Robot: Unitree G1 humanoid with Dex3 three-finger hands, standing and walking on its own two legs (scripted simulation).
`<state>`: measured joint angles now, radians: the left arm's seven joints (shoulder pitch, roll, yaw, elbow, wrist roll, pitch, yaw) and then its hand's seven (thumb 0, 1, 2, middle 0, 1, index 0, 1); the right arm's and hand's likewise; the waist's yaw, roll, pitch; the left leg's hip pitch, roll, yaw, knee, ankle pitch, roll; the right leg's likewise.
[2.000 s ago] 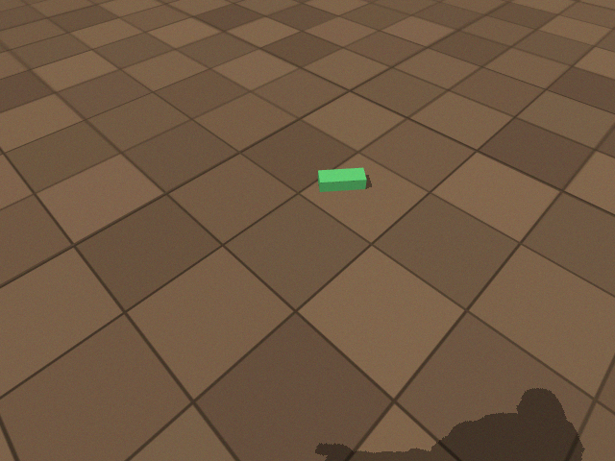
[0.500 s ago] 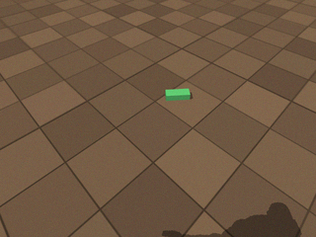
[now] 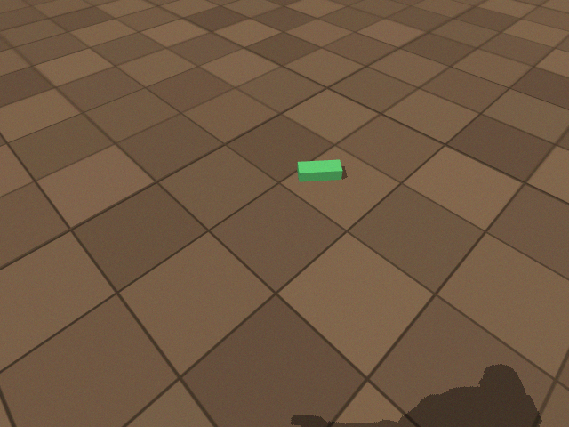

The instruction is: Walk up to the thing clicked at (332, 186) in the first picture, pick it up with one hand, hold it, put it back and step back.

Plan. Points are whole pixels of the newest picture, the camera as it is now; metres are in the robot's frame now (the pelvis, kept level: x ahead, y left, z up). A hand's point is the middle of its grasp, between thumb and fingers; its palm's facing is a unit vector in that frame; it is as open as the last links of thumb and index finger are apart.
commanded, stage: stand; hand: left
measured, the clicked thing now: (319, 170) +1.43 -0.16 -0.75
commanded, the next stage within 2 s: walk up in 0.42 s
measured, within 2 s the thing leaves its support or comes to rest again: neither
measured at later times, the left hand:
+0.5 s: hand out of the picture +0.07 +0.26 -0.16, palm faces -0.02 -0.94 -0.33, open 7.4 cm
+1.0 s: hand (211, 408) +0.19 +0.14 -0.15, palm faces +0.07 -0.94 -0.35, open 7.4 cm
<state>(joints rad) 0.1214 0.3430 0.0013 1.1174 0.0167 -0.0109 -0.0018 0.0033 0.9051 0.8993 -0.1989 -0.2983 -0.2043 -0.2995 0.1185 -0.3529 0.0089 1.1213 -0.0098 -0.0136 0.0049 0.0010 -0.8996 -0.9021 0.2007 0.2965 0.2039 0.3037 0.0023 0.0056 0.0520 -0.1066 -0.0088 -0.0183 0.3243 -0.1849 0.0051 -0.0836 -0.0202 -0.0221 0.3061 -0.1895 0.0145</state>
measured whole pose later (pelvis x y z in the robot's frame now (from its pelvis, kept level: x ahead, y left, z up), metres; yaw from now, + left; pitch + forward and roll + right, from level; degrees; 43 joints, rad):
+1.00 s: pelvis +0.15 -0.14 -0.01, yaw +1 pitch -4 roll +0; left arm 0.27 0.38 0.09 0.94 0.03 -0.03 -0.09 0.00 0.90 0.90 -0.20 -0.30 -0.21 -0.30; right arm 0.26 -0.43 -0.08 0.96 -0.01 -0.06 0.05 0.00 -0.90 -0.90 0.20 0.30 0.20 0.30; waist 0.05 0.03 0.04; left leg -0.47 0.02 0.00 1.04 -0.34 0.03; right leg -0.18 0.00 -0.09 0.49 -0.25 -0.05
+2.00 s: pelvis +0.60 -0.29 -0.02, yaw +5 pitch -2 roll -1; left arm 0.39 0.42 0.07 0.82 0.03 -0.03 -0.08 0.01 0.90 0.90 -0.20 -0.30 -0.21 -0.30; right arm 0.28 -0.41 -0.05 0.88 -0.01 -0.08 0.04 0.00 -0.90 -0.90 0.20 0.30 0.20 0.30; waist 0.08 -0.03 0.08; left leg -0.43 0.05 0.08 0.62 -0.19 0.03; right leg -0.15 0.03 -0.13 0.57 -0.40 -0.07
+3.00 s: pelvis +0.93 -0.41 -0.03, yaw +8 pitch -4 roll -1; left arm 0.34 0.39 0.02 0.85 0.01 -0.01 -0.03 0.01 0.90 0.90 -0.20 -0.30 -0.20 -0.30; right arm 0.25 -0.39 -0.05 0.82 -0.01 -0.08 0.02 0.00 -0.90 -0.90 0.20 0.30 0.21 0.30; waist 0.02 -0.04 0.11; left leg -0.34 0.00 0.07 0.63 -0.24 0.06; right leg -0.34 -0.01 -0.05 1.06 -0.50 -0.04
